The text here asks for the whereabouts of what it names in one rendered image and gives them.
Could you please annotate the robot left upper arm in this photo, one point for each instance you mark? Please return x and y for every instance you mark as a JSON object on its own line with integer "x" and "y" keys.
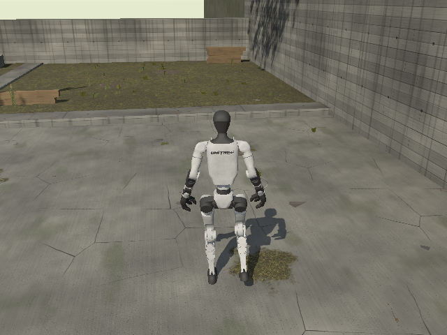
{"x": 200, "y": 148}

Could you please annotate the robot left forearm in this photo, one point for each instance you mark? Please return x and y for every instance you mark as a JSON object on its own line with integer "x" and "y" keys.
{"x": 188, "y": 187}

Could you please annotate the robot right hand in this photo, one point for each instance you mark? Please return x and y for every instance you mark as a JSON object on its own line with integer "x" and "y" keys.
{"x": 257, "y": 198}

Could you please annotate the robot left hand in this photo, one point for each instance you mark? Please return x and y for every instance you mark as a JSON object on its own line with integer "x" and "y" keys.
{"x": 189, "y": 200}

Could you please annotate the robot right upper arm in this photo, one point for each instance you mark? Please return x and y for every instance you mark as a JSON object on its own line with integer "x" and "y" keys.
{"x": 244, "y": 146}

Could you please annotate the humanoid robot torso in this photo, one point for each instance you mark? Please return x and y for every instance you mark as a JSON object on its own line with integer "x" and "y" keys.
{"x": 222, "y": 160}

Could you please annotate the robot right forearm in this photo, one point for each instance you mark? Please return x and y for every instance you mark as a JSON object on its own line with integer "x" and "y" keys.
{"x": 257, "y": 184}

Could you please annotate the left robot thigh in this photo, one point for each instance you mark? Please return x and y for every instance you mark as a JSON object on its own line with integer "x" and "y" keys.
{"x": 207, "y": 211}

